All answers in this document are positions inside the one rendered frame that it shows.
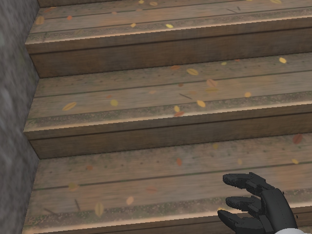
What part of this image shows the right robot hand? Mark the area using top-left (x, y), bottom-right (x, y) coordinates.
top-left (217, 172), bottom-right (298, 234)

